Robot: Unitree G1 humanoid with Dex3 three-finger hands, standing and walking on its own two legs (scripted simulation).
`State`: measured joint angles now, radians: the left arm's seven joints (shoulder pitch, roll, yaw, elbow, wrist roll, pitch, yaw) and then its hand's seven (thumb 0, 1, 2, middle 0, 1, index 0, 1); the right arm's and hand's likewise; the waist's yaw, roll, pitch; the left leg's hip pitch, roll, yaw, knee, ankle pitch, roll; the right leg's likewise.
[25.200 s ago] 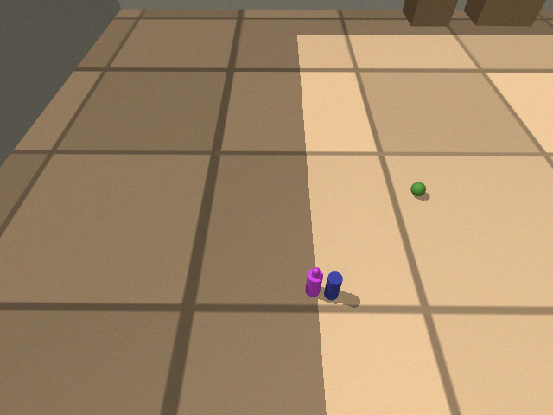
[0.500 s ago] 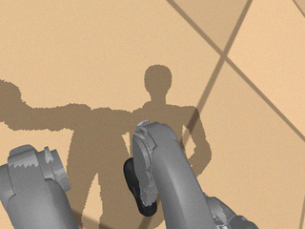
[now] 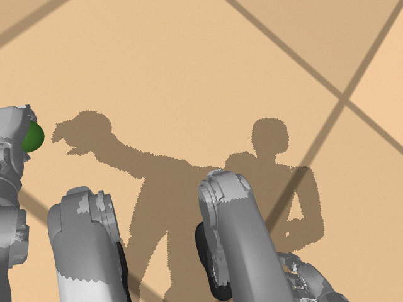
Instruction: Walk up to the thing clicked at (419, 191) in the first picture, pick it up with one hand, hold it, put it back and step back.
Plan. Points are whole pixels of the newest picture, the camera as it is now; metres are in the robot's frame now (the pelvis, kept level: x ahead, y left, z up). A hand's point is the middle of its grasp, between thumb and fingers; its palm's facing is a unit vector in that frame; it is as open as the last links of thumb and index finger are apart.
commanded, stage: settle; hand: left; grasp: from above
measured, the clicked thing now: (24, 136) +0.44 +0.32 -0.19
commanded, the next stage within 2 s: lift in 0.14 s
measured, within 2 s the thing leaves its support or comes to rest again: neither
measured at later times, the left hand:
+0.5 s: hand out of the picture +0.41 +0.33 -0.11, palm faces -0.44 -0.13 -0.89, open 9.1 cm
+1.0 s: hand out of the picture +0.34 +0.33 +0.06, palm faces -0.40 -0.16 -0.90, open 9.2 cm
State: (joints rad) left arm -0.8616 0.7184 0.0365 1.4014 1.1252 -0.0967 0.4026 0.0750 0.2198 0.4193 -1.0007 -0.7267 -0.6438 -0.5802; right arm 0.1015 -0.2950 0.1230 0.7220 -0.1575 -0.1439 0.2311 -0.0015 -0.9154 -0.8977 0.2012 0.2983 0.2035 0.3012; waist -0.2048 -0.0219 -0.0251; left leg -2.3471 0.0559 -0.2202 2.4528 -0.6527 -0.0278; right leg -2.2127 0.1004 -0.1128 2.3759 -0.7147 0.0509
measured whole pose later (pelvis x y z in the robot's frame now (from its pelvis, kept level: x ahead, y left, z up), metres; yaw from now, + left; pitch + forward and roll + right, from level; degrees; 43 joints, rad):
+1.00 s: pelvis -0.01 +0.00 +0.16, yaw +7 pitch +30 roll -6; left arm -0.49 0.57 -0.06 0.75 0.99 -0.02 0.10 0.02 0.18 0.55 -0.85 -0.78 -0.62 -0.63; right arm 0.15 -0.25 -0.02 0.67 -0.01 0.04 0.03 0.00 -0.91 -0.90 0.20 0.30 0.21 0.30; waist -0.08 0.03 -0.18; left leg -1.86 0.05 -0.11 1.92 -0.59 -0.01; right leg -1.75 0.04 -0.05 1.88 -0.66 0.03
